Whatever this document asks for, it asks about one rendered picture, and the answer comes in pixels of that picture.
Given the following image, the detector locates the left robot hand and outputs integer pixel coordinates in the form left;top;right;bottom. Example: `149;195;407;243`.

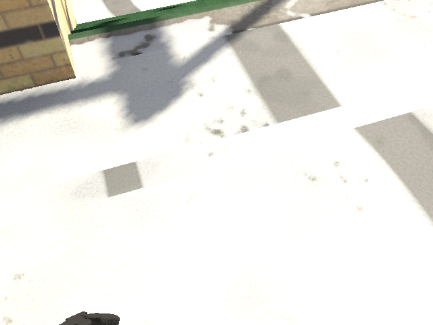
59;311;120;325

